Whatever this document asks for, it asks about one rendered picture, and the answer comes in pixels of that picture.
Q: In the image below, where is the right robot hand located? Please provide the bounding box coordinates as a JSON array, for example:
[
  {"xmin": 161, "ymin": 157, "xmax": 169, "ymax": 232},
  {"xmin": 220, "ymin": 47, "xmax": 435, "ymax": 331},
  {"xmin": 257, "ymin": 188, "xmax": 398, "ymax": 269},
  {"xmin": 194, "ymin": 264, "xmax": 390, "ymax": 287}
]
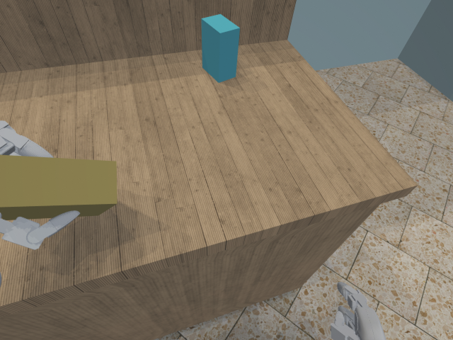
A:
[{"xmin": 331, "ymin": 282, "xmax": 386, "ymax": 340}]

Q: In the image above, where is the left robot hand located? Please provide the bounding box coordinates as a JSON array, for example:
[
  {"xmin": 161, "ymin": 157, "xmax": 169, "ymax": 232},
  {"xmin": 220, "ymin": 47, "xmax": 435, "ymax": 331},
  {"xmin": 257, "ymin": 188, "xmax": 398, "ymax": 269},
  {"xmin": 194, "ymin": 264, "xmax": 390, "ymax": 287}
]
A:
[{"xmin": 0, "ymin": 120, "xmax": 80, "ymax": 250}]

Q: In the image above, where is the sponge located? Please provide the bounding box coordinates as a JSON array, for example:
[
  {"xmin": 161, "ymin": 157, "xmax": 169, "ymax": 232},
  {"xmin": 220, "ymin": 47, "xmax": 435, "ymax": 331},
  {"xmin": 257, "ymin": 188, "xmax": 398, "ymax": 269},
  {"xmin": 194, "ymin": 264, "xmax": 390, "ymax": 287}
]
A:
[{"xmin": 0, "ymin": 155, "xmax": 117, "ymax": 220}]

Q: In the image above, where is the table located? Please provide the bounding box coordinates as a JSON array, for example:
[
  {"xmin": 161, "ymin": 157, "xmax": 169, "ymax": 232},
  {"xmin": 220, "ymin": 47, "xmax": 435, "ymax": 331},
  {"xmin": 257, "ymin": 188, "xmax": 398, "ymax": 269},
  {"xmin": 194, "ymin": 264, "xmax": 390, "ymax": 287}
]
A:
[{"xmin": 0, "ymin": 0, "xmax": 418, "ymax": 340}]

